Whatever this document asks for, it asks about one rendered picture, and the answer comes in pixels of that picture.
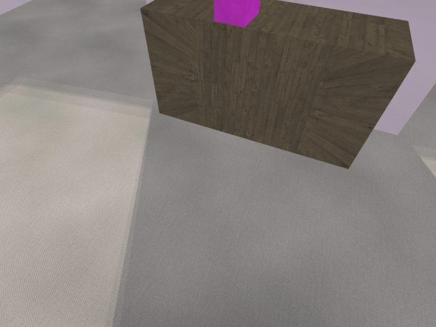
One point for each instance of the pedestal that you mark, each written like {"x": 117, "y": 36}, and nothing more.
{"x": 310, "y": 80}

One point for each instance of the carton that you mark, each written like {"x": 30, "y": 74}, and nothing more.
{"x": 236, "y": 12}

